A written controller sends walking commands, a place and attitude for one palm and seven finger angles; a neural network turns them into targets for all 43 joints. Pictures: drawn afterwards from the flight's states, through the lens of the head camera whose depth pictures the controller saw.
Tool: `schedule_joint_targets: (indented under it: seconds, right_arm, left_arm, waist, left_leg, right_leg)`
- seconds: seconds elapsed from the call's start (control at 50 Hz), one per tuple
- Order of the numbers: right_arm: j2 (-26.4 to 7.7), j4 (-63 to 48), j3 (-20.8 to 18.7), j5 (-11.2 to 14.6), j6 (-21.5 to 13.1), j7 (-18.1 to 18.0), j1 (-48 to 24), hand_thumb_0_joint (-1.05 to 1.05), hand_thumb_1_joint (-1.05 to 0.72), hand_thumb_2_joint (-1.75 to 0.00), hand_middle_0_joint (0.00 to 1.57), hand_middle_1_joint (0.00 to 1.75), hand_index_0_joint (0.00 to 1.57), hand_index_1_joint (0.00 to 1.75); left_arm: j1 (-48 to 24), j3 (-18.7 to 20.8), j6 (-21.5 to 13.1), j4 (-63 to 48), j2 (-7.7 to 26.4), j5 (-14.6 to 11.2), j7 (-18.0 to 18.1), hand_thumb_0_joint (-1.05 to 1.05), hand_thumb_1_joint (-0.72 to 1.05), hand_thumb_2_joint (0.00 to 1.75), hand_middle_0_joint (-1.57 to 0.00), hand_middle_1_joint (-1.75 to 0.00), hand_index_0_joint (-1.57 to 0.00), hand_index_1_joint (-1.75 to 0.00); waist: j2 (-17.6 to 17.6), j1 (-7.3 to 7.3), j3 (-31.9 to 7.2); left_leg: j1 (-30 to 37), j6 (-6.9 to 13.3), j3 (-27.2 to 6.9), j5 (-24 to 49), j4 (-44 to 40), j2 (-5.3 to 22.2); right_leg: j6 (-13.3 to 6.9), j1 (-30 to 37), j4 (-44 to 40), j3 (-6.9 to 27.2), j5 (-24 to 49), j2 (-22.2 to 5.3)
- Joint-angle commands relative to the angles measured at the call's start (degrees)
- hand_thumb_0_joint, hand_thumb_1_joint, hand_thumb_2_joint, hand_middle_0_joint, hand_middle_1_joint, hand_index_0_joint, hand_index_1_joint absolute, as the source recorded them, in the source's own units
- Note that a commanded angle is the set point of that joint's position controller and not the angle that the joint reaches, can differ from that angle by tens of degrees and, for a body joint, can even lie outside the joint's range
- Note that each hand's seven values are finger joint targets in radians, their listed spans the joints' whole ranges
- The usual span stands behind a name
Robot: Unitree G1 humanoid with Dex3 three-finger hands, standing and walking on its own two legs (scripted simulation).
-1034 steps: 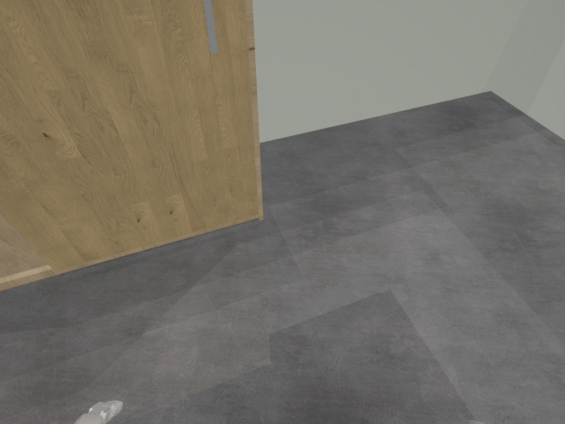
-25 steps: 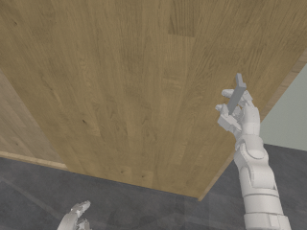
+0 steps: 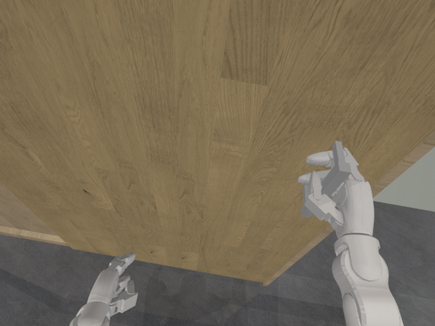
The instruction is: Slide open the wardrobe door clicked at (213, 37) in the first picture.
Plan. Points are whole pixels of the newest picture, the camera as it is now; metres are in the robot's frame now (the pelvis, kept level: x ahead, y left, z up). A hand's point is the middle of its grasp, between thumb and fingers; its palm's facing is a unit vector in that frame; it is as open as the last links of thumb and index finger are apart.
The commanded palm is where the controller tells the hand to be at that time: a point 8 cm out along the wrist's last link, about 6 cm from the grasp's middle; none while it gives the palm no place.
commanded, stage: step sideways, sliding the door along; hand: right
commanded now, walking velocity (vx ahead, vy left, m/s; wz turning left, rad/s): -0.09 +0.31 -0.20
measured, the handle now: (321, 182) +0.33 -0.16 +0.11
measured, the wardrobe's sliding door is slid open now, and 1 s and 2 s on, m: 0.00 0.07 0.21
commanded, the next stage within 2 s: none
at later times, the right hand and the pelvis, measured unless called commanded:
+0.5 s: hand (295, 196) +0.30 -0.11 +0.11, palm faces +0.35 +0.94 -0.01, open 5.4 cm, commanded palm +0.27 -0.09 +0.11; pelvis +0.01 +0.09 -0.02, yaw -12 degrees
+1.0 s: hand (256, 189) +0.31 -0.05 +0.11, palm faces +0.46 +0.89 +0.00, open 5.7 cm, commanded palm +0.28 -0.02 +0.10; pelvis +0.01 +0.20 -0.02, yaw -13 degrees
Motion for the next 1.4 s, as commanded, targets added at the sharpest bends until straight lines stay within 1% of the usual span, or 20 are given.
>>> schedule_joint_targets:
  seconds: [0.0,0.04,0.1,0.14,0.22,0.24,0.26,0.28,0.32,0.4,0.54,0.62,0.74,0.8,0.84,0.88,1.1,1.2,1.26,1.38]
  right_arm:
    - [-2.45,-17.67,3.68,-1.88,-6.04,1.65,-24.90,0.00,-0.90,-0.90,0.45,1.40,0.45,1.40]
    - [-4.30,-18.30,1.56,-2.05,-6.30,2.58,-20.24,0.00,-0.90,-0.90,0.45,1.40,0.45,1.40]
    - [-6.85,-15.35,-1.15,-3.10,-9.55,3.08,-12.02,0.00,-0.90,-0.90,0.45,1.40,0.45,1.40]
    - [1.08,-12.18,7.17,-1.90,-8.82,4.27,-8.88,0.00,-0.90,-0.90,0.45,1.40,0.45,1.40]
    - [6.66,-20.59,16.85,-4.57,-15.35,5.57,-26.59,0.00,-0.90,-0.90,0.45,1.40,0.45,1.40]
    - [5.78,-20.17,16.69,-3.66,-15.57,5.03,-27.89,0.00,-0.90,-0.90,0.45,1.40,0.45,1.40]
    - [6.14,-23.49,16.34,-3.01,-16.13,4.56,-30.34,0.00,-0.90,-0.90,0.45,1.40,0.45,1.40]
    - [4.83,-23.88,14.08,-4.96,-16.57,3.16,-33.35,0.00,-0.90,-0.90,0.45,1.40,0.45,1.40]
    - [4.46,-13.96,11.12,-3.60,-12.21,1.81,-28.10,0.00,-0.90,-0.90,0.45,1.40,0.45,1.40]
    - [9.09,-17.79,18.44,-4.19,-11.47,2.33,-40.60,0.00,-0.90,-0.90,0.45,1.40,0.45,1.40]
    - [7.19,-14.86,16.86,-4.11,-13.53,2.34,-36.15,0.00,-0.90,-0.90,0.45,1.40,0.45,1.40]
    - [3.43,-16.77,12.89,-3.48,-16.17,2.32,-35.96,0.00,-0.90,-0.90,0.45,1.40,0.45,1.40]
    - [-5.43,-18.83,3.46,-3.41,-17.14,0.64,-31.25,0.00,-0.90,-0.90,0.45,1.40,0.45,1.40]
    - [-2.06,-20.28,5.41,-1.97,-18.08,0.65,-35.57,0.00,-0.90,-0.90,0.45,1.40,0.45,1.40]
    - [1.47,-22.99,8.54,-0.98,-18.34,2.08,-35.02,0.00,-0.90,-0.90,0.45,1.40,0.45,1.40]
    - [2.18,-20.02,9.39,-2.75,-17.77,2.29,-37.18,0.00,-0.90,-0.90,0.45,1.40,0.45,1.40]
    - [5.62,-13.90,13.65,-2.02,-12.23,1.80,-38.30,0.00,-0.90,-0.90,0.45,1.40,0.45,1.40]
    - [5.81,-11.80,14.75,-2.78,-12.14,0.65,-35.65,0.00,-0.90,-0.90,0.45,1.40,0.45,1.40]
    - [1.65,-14.87,13.90,-4.65,-12.51,-0.14,-32.97,0.00,-0.90,-0.90,0.45,1.40,0.45,1.40]
    - [7.34,-22.36,15.96,-3.65,-17.60,0.06,-28.85,0.00,-0.90,-0.90,0.45,1.40,0.45,1.40]
  left_arm:
    - [-1.26,2.40,-0.85,-8.66,5.08,-0.54,-0.04,0.00,0.90,0.90,-0.20,-0.30,-0.20,-0.30]
    - [-3.50,1.80,-1.16,-10.57,3.56,-1.83,0.67,0.00,0.90,0.90,-0.20,-0.30,-0.20,-0.30]
    - [-10.17,-0.06,-4.79,-13.60,1.32,-1.41,3.08,0.00,0.90,0.90,-0.20,-0.30,-0.20,-0.30]
    - [-7.45,-1.37,-5.42,-12.62,-0.10,-2.29,2.89,0.00,0.90,0.90,-0.20,-0.30,-0.20,-0.30]
    - [1.47,3.56,-6.41,-5.43,3.84,-3.38,0.69,0.00,0.90,0.90,-0.20,-0.30,-0.20,-0.30]
    - [-0.03,3.45,-6.23,-4.98,5.21,-3.16,0.40,0.00,0.90,0.90,-0.20,-0.30,-0.20,-0.30]
    - [-8.42,4.00,-6.16,-9.32,7.83,-0.57,-0.48,0.00,0.90,0.90,-0.20,-0.30,-0.20,-0.30]
    - [-12.00,3.61,-6.08,-9.81,6.41,-0.44,-0.08,0.00,0.90,0.90,-0.20,-0.30,-0.20,-0.30]
    - [-16.14,5.49,-3.80,-10.27,8.94,-3.08,-0.09,0.00,0.90,0.90,-0.20,-0.30,-0.20,-0.30]
    - [-11.12,3.61,-6.71,-8.76,5.55,-3.68,-0.51,0.00,0.90,0.90,-0.20,-0.30,-0.20,-0.30]
    - [-3.18,4.22,-9.05,-7.60,6.30,-3.09,-0.66,0.00,0.90,0.90,-0.20,-0.30,-0.20,-0.30]
    - [-2.68,4.24,-10.31,-7.56,5.49,-4.03,-1.19,0.00,0.90,0.90,-0.20,-0.30,-0.20,-0.30]
    - [-7.69,3.27,-9.11,-6.82,2.90,-4.23,1.83,0.00,0.90,0.90,-0.20,-0.30,-0.20,-0.30]
    - [-7.02,2.89,-8.26,-5.39,3.69,-3.87,2.74,0.00,0.90,0.90,-0.20,-0.30,-0.20,-0.30]
    - [-5.08,6.05,-7.60,-6.99,8.78,-2.99,1.48,0.00,0.90,0.90,-0.20,-0.30,-0.20,-0.30]
    - [-6.81,5.51,-7.45,-8.14,9.59,-3.80,-1.67,0.00,0.90,0.90,-0.20,-0.30,-0.20,-0.30]
    - [-6.83,3.33,-9.63,-8.98,6.08,-3.90,0.41,0.00,0.90,0.90,-0.20,-0.30,-0.20,-0.30]
    - [-4.89,2.37,-12.06,-6.72,4.16,-4.28,1.71,0.00,0.90,0.90,-0.20,-0.30,-0.20,-0.30]
    - [-7.57,0.89,-12.45,-5.71,1.42,-2.96,2.68,0.00,0.90,0.90,-0.20,-0.30,-0.20,-0.30]
    - [-6.73,2.45,-11.41,-4.61,2.57,-3.39,2.80,0.00,0.90,0.90,-0.20,-0.30,-0.20,-0.30]
  waist:
    - [-3.13,6.56,-12.85]
    - [5.53,4.36,-13.85]
    - [19.88,-1.38,-18.20]
    - [20.53,-1.77,-8.20]
    - [27.84,10.25,-18.73]
    - [12.18,12.98,-20.12]
    - [-14.59,8.83,-20.01]
    - [-7.58,5.10,-17.86]
    - [-2.36,3.63,-13.23]
    - [-1.12,5.31,-8.92]
    - [-16.38,6.50,-18.00]
    - [-12.76,6.38,-21.25]
    - [26.95,1.97,-20.77]
    - [16.78,5.32,-20.74]
    - [-11.78,6.19,-25.33]
    - [0.11,5.51,-24.96]
    - [-16.29,5.27,-13.92]
    - [-4.01,4.31,-15.60]
    - [16.09,3.63,-14.75]
    - [27.77,5.04,-18.60]
  left_leg:
    - [-18.56,1.23,5.67,0.42,-9.96,-4.91]
    - [3.00,0.78,4.36,24.98,-26.45,-3.06]
    - [28.75,5.55,-11.33,77.75,-18.36,16.80]
    - [24.01,-1.56,-9.96,77.70,-18.60,12.54]
    - [9.87,-23.03,2.09,76.07,-12.89,2.44]
    - [1.08,-18.94,5.56,59.75,8.89,-0.39]
    - [-12.97,-10.43,-3.13,-3.77,37.23,-2.43]
    - [-11.85,-1.38,-13.52,-10.81,41.09,2.02]
    - [-13.27,-0.87,-14.22,-9.16,38.81,2.40]
    - [-14.98,-1.80,-2.11,-3.66,27.99,4.62]
    - [-6.59,-2.76,4.08,-8.08,-1.04,0.54]
    - [1.43,-2.92,4.42,5.07,-20.44,-1.48]
    - [26.80,7.22,-11.19,71.38,-13.24,16.88]
    - [21.88,4.89,-2.92,56.93,-2.43,12.29]
    - [-17.37,-2.69,0.23,-11.87,22.51,0.87]
    - [-18.44,-0.69,-7.67,-17.04,31.40,3.03]
    - [-3.09,-2.68,2.83,-3.31,9.40,4.19]
    - [7.91,-3.10,3.49,11.01,-16.07,2.95]
    - [10.25,4.41,-17.83,51.19,-21.85,20.89]
    - [18.94,5.33,-3.69,55.98,-5.88,14.02]
  right_leg:
    - [-0.63,28.70,5.44,5.76,68.53,-8.02]
    - [-0.14,15.48,13.54,2.57,54.31,-6.22]
    - [-1.67,-18.82,34.26,2.30,-22.33,7.34]
    - [-3.08,-24.02,36.15,-1.33,-25.65,7.61]
    - [-3.77,2.63,10.79,-8.50,-19.19,3.65]
    - [-6.13,11.97,-5.80,-5.10,-4.54,-4.03]
    - [-12.16,8.30,-10.06,21.72,12.49,-25.35]
    - [-14.30,-3.11,-6.34,33.86,10.37,-30.01]
    - [-14.00,-10.40,-8.82,23.51,-14.29,-28.25]
    - [-9.55,-7.58,-8.67,13.13,-14.27,-18.82]
    - [-5.64,11.10,2.73,6.86,33.92,-13.96]
    - [-4.23,14.37,10.54,5.27,43.94,-12.90]
    - [0.41,-24.58,30.73,-0.05,-22.82,-0.69]
    - [0.20,-13.15,5.45,-2.43,-3.81,-3.77]
    - [-10.30,23.77,1.56,24.77,69.33,-27.64]
    - [-12.69,18.42,2.04,20.18,51.51,-30.11]
    - [-5.89,-3.78,-6.80,-2.27,5.13,-17.35]
    - [-1.96,-3.38,8.63,-3.74,4.69,-12.02]
    - [1.75,-18.34,26.86,-0.80,-21.62,0.53]
    - [0.20,-13.69,8.11,-1.05,-7.94,-1.52]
